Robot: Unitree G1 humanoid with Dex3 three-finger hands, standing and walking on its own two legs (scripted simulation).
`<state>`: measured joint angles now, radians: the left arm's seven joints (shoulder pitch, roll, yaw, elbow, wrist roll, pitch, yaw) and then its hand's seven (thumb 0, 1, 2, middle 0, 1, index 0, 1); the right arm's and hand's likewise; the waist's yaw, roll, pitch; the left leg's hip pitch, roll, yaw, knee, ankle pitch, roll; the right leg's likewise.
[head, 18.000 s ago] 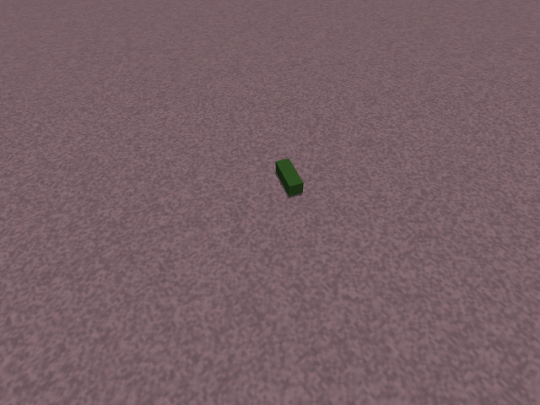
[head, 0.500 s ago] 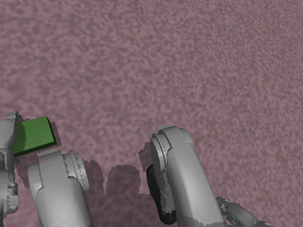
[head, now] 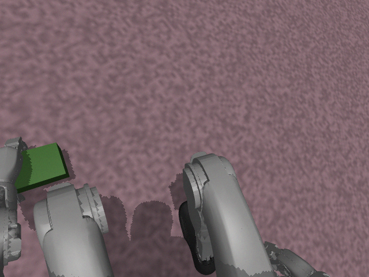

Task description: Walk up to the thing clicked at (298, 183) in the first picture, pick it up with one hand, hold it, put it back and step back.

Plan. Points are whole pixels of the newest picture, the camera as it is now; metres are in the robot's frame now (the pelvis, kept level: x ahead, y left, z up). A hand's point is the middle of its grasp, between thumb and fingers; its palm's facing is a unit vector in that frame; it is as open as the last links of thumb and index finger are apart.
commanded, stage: close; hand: left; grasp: from above
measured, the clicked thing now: (14, 174) +0.37 +0.30 -0.26
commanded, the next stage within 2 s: none
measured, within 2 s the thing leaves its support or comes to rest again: neither
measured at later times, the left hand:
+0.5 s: hand (9, 178) +0.36 +0.30 -0.23, palm faces -0.44 -0.15 -0.88, open 11.9 cm
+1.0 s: hand (9, 178) +0.36 +0.30 -0.23, palm faces -0.44 -0.15 -0.88, open 11.8 cm
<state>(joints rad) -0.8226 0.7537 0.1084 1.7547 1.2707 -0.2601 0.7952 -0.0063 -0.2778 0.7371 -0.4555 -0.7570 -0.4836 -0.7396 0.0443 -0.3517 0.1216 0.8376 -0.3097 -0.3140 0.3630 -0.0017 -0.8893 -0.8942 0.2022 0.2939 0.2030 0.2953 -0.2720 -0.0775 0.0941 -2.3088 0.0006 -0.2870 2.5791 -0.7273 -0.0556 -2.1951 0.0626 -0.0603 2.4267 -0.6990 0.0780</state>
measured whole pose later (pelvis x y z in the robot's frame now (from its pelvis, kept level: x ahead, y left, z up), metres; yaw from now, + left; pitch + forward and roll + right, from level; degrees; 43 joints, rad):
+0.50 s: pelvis +0.00 +0.00 +0.00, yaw +0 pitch +26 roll -12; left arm -0.82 0.75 0.11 1.75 1.27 -0.27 0.79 -0.01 -0.25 0.71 -0.46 -0.75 -0.48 -0.73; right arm 0.05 -0.35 0.11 0.85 -0.31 -0.31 0.37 0.00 -0.89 -0.89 0.20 0.29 0.20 0.30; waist -0.27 -0.07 0.09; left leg -2.31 0.00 -0.28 2.58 -0.73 -0.06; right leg -2.20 0.06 -0.06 2.43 -0.71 0.08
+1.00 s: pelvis +0.00 +0.00 +0.00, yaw +0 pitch +27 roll -12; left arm -0.82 0.74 0.11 1.75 1.27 -0.27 0.79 -0.01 -0.22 0.72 -0.45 -0.76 -0.47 -0.74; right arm 0.05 -0.35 0.10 0.85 -0.31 -0.30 0.36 0.00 -0.89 -0.89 0.20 0.29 0.20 0.30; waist -0.27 -0.06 0.08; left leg -2.32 0.00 -0.28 2.57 -0.74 -0.06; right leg -2.21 0.05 -0.05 2.43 -0.71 0.08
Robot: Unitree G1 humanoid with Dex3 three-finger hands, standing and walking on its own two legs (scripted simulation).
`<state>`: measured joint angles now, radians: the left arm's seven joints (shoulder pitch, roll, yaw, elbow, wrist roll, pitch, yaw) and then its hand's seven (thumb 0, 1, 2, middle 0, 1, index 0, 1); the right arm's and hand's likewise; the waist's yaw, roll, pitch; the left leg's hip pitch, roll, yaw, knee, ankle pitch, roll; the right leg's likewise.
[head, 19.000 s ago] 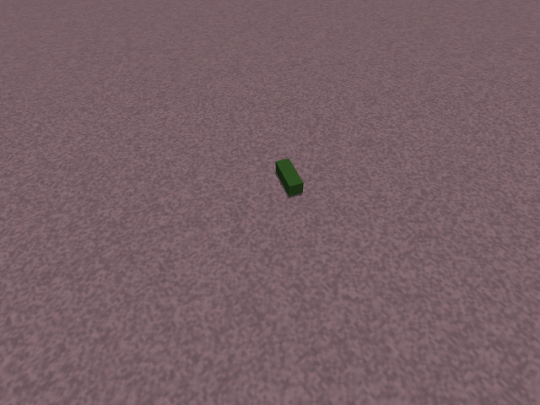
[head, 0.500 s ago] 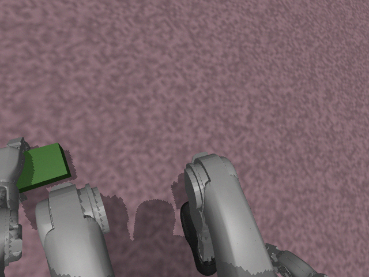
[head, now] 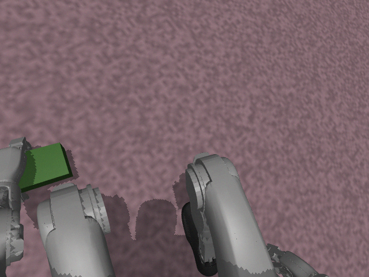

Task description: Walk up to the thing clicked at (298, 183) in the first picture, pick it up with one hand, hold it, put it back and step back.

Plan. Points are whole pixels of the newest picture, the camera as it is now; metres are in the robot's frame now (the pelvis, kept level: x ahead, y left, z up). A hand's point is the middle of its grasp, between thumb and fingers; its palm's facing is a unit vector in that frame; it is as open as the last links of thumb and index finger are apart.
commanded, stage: close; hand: left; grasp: from above
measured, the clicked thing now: (18, 174) +0.37 +0.30 -0.26
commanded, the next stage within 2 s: none
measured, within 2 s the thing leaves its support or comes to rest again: neither
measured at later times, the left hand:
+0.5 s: hand (13, 178) +0.36 +0.30 -0.23, palm faces -0.45 -0.15 -0.88, open 11.9 cm
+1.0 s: hand (13, 178) +0.36 +0.30 -0.23, palm faces -0.45 -0.15 -0.88, open 11.7 cm
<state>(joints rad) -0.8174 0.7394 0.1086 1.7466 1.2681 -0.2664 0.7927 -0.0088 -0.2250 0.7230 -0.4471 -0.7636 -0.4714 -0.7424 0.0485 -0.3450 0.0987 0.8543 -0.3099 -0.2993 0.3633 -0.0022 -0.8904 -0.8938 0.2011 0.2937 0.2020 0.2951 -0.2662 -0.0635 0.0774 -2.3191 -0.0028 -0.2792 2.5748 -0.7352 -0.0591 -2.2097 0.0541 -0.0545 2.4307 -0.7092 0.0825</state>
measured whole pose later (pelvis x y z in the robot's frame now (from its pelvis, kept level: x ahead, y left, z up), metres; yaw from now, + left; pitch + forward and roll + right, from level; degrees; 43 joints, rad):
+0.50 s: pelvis +0.00 +0.00 +0.00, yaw +0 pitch +27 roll -12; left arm -0.82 0.74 0.11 1.75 1.27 -0.27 0.80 -0.01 -0.21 0.68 -0.44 -0.74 -0.47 -0.71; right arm 0.05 -0.34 0.10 0.86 -0.31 -0.29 0.36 0.00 -0.89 -0.89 0.20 0.29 0.20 0.30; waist -0.26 -0.06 0.08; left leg -2.32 0.00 -0.28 2.57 -0.74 -0.06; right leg -2.21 0.05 -0.05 2.43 -0.71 0.08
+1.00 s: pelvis +0.00 +0.00 +0.00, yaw +0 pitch +27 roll -11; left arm -0.82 0.74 0.11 1.75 1.26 -0.26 0.79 0.00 -0.19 0.68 -0.45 -0.74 -0.48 -0.71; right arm 0.05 -0.35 0.10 0.86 -0.31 -0.30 0.36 0.00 -0.89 -0.89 0.20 0.29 0.20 0.30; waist -0.27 -0.06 0.08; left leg -2.32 -0.01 -0.28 2.57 -0.73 -0.06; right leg -2.21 0.05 -0.05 2.43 -0.71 0.08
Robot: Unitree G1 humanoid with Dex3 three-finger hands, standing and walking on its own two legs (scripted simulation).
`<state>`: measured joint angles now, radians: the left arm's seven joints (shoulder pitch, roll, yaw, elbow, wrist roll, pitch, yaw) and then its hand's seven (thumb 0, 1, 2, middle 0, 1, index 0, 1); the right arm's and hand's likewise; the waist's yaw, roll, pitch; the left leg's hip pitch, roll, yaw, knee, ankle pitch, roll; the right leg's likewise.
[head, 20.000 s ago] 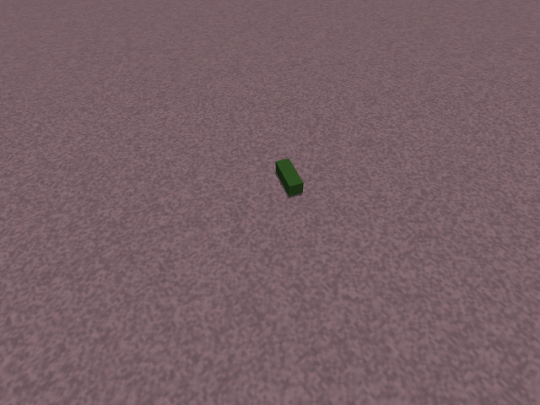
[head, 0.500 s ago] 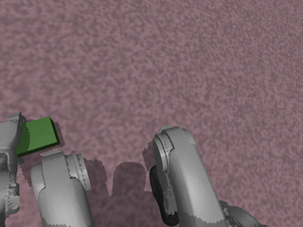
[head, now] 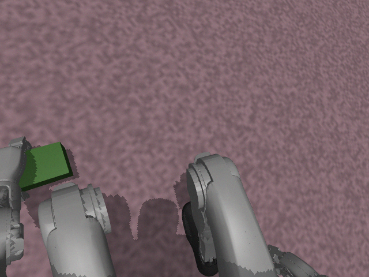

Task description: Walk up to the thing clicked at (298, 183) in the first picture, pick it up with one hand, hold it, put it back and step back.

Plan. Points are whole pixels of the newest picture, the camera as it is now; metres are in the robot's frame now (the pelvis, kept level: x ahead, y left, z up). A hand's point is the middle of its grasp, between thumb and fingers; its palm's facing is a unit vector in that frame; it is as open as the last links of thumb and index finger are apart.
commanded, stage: close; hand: left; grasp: from above
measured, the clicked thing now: (19, 173) +0.37 +0.30 -0.26
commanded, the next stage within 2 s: none
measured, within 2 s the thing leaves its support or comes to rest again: neither
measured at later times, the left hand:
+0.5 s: hand (14, 177) +0.36 +0.30 -0.23, palm faces -0.45 -0.15 -0.88, open 11.8 cm
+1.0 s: hand (14, 177) +0.36 +0.30 -0.23, palm faces -0.45 -0.15 -0.88, open 11.9 cm
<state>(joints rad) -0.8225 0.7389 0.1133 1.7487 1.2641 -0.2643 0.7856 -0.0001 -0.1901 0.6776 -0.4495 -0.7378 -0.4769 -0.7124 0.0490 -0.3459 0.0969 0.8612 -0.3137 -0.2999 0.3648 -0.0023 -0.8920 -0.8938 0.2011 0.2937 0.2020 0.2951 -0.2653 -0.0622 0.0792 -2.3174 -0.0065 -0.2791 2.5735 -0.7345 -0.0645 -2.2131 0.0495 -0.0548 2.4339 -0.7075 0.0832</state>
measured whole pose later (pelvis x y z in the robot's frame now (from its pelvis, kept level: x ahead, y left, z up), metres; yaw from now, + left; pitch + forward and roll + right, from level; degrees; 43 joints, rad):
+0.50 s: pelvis +0.00 +0.00 +0.00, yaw +0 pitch +27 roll -12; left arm -0.82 0.73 0.12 1.74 1.27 -0.26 0.78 -0.01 -0.19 0.64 -0.46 -0.70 -0.49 -0.67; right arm 0.06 -0.34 0.09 0.86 -0.31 -0.29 0.36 0.00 -0.89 -0.89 0.20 0.29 0.20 0.30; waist -0.27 -0.06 0.07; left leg -2.32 0.00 -0.27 2.57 -0.73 -0.05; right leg -2.21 0.05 -0.05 2.43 -0.71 0.08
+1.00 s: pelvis +0.00 +0.00 +0.00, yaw +0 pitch +26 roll -12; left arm -0.82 0.74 0.12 1.75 1.27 -0.27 0.79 -0.01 -0.19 0.61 -0.46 -0.68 -0.49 -0.65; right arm 0.06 -0.34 0.10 0.86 -0.32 -0.29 0.36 0.00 -0.89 -0.89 0.20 0.29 0.20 0.30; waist -0.27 -0.06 0.07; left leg -2.32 0.00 -0.28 2.58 -0.73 -0.06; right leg -2.21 0.05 -0.05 2.43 -0.70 0.08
